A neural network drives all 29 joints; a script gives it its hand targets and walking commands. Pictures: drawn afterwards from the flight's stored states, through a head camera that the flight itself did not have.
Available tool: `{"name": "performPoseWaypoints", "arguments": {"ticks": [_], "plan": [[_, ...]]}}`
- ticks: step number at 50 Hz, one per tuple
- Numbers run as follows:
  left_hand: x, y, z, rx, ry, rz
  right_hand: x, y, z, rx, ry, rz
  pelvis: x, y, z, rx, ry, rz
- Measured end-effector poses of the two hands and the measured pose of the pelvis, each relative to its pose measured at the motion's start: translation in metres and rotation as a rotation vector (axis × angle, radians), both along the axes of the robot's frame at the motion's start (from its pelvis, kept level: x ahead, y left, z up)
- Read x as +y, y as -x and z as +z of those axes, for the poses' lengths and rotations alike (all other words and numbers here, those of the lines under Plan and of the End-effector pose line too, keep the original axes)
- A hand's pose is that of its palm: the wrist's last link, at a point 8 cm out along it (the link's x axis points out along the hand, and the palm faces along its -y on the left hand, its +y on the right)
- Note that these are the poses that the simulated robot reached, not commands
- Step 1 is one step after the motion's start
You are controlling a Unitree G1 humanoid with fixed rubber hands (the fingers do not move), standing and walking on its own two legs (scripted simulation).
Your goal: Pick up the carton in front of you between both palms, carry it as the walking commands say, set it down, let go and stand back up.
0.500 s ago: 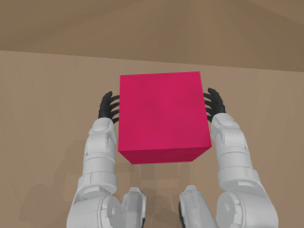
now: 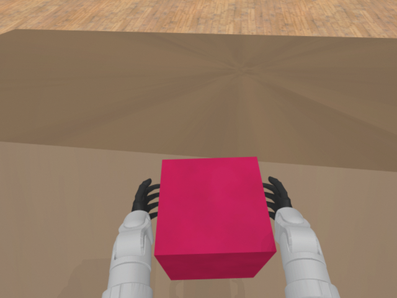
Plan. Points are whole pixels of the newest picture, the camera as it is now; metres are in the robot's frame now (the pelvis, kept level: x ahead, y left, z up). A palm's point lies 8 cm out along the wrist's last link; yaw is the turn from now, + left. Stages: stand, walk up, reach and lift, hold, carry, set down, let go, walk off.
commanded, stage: reach and lift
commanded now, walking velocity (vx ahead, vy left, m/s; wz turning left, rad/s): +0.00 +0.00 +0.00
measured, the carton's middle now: (210, 222) +0.33 +0.00 -0.07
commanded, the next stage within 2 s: hold in 1.18 s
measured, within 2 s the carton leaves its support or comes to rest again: neither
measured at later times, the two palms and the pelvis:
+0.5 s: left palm (134, 213) +0.30 +0.15 +0.05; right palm (290, 211) +0.30 -0.15 +0.04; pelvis +0.00 +0.00 +0.02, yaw +0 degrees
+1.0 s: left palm (133, 207) +0.30 +0.15 +0.06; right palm (291, 205) +0.30 -0.15 +0.06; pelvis +0.01 +0.00 +0.03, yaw +0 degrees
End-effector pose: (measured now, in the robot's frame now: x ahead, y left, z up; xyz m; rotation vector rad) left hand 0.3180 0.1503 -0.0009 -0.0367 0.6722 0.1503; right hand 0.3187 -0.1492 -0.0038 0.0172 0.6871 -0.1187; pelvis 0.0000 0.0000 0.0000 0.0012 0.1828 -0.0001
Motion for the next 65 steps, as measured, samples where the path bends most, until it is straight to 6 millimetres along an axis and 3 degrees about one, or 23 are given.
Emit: {"name": "performPoseWaypoints", "arguments": {"ticks": [7,11,24,47,65], "plan": [[0.001,0.011,0.037,-0.022,-0.027,-0.03,0.001,0.013,0.036,-0.023,0.021,0.008,0.001,-0.007,0.017,-0.135,0.003,0.003],[0.001,0.015,0.047,-0.014,-0.033,-0.038,0.001,0.019,0.047,-0.015,0.029,0.012,0.001,-0.006,0.021,-0.194,0.002,0.004],[0.001,0.02,0.047,0.0,-0.024,-0.031,0.001,0.023,0.047,0.0,0.017,0.006,0.001,0.005,0.02,-0.25,0.002,0.004],[0.001,0.014,0.057,0.001,-0.055,-0.05,0.0,0.016,0.058,0.0,0.047,0.029,0.0,-0.014,0.027,-0.265,0.002,0.004],[0.001,0.021,0.074,-0.03,-0.056,-0.049,0.001,0.024,0.074,-0.032,0.049,0.026,0.001,-0.012,0.028,-0.29,0.001,0.004]]}}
